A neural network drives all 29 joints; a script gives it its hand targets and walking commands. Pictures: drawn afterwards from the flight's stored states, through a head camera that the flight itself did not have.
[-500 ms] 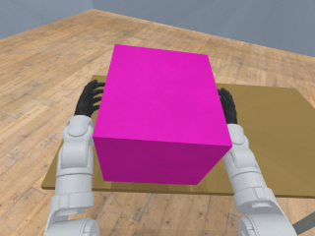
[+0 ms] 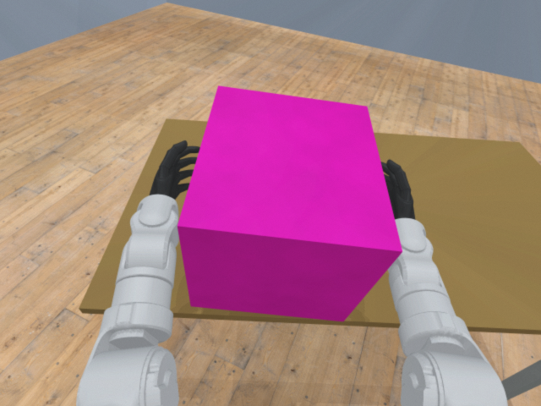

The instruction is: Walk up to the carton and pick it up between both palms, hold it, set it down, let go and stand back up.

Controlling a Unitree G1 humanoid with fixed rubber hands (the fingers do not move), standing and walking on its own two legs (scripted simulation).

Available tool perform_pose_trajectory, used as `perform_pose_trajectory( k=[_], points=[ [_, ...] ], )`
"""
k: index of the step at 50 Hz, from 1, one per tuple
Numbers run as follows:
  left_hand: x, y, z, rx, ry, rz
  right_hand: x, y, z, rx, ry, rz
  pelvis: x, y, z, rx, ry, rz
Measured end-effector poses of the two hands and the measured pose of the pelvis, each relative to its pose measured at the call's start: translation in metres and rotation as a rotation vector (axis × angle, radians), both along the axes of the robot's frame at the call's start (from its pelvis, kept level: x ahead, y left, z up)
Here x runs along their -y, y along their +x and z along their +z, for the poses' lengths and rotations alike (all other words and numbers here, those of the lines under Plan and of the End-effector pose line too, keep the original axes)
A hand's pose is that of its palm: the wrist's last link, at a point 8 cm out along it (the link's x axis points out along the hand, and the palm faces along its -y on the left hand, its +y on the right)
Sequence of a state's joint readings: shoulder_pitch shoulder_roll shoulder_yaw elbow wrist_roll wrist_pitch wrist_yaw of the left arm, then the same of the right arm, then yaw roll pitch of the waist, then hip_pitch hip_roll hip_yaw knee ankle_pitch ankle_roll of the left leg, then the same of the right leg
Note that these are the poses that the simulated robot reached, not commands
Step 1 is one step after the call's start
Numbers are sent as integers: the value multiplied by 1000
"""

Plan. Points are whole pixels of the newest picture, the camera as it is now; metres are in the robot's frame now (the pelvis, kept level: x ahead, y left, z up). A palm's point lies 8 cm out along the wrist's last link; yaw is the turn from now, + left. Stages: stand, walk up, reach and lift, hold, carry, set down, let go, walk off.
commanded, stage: set down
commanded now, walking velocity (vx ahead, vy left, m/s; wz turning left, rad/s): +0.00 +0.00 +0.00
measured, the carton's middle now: (281, 204) +0.42 -0.04 +0.08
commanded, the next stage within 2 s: none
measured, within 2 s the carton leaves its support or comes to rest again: neither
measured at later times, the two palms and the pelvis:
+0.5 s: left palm (172, 198) +0.41 +0.14 +0.10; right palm (390, 213) +0.38 -0.21 +0.10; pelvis +0.01 +0.00 +0.00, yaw +0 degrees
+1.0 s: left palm (183, 194) +0.43 +0.13 +0.09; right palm (392, 213) +0.39 -0.22 +0.08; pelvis +0.02 +0.00 +0.00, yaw -1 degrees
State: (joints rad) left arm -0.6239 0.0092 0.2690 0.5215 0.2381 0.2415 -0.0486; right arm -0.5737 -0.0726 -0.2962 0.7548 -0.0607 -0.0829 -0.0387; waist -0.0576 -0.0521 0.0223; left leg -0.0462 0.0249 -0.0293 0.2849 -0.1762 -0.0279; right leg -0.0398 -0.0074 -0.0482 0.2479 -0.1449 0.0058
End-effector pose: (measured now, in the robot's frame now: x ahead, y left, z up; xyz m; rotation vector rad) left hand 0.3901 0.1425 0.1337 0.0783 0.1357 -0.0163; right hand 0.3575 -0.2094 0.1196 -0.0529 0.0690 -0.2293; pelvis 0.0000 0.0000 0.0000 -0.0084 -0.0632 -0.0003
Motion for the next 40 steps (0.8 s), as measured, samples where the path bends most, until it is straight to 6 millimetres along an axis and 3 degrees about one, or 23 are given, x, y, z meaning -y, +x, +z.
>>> perform_pose_trajectory(
  k=[7, 17, 24, 40],
  points=[
    [7, 8, -11, -16, 4, -1, 7, 7, -7, -16, -3, 0, 3, 2, 0, -15, 0, -12],
    [2, 16, -17, -14, 7, 12, 2, 19, -8, -14, -5, 12, 4, 9, 0, -35, -1, -5],
    [2, 20, -29, -50, 9, 1, 2, 20, -20, -48, 1, 3, 1, 10, 0, -48, -2, -4],
    [22, 34, -42, -68, 7, -26, 21, 21, -29, -65, -10, -23, 1, 13, 0, -102, -2, -23]
  ],
)
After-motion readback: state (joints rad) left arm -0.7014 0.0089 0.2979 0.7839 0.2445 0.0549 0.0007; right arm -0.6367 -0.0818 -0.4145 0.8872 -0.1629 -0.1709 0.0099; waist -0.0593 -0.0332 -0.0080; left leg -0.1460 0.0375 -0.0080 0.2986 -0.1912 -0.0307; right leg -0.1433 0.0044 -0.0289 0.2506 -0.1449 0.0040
